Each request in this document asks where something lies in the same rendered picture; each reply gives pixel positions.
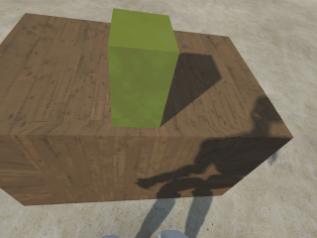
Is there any pedestal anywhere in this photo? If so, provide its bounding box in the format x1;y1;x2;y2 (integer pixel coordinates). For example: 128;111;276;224
0;13;294;206

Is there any carton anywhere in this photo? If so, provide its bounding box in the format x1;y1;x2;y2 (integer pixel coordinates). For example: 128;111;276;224
108;8;179;128

